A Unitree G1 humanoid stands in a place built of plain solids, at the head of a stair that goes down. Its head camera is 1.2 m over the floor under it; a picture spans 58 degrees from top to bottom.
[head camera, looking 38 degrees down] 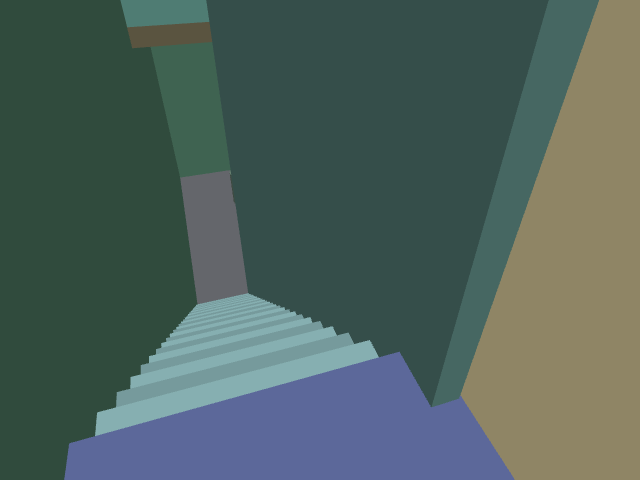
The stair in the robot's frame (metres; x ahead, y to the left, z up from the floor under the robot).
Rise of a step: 0.19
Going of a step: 0.22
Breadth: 1.02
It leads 18 degrees to the left of straight ahead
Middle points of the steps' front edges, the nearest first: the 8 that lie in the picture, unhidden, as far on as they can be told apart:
0.77 0.22 0.00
0.97 0.29 -0.19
1.18 0.35 -0.39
1.38 0.42 -0.58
1.59 0.48 -0.78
1.79 0.55 -0.97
2.00 0.62 -1.17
2.21 0.68 -1.36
